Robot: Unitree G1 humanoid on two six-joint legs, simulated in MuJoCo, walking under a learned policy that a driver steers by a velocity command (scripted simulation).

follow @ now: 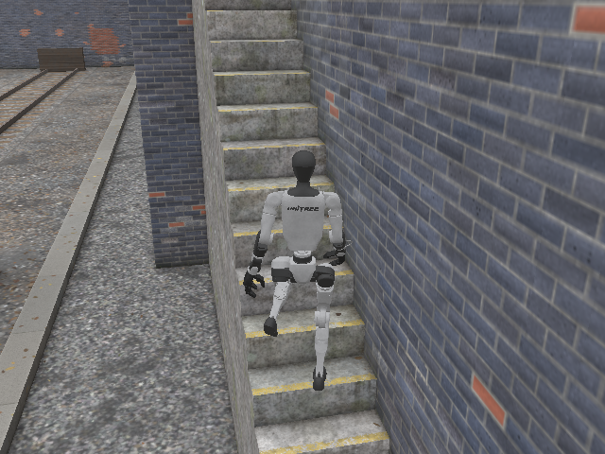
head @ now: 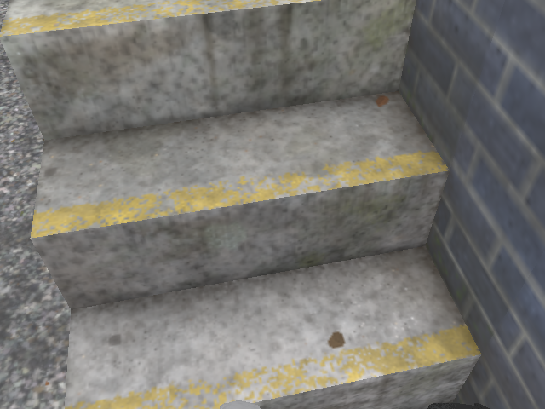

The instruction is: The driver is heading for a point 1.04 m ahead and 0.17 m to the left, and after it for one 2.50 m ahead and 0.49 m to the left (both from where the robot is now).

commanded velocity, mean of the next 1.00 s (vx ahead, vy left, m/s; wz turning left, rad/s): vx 0.37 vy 0.20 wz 0.12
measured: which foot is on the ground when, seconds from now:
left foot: up 0.00-0.12, down 0.14-0.72, up 0.74-1.00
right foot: down 0.00-0.20, up 0.22-0.70, down 0.72-1.00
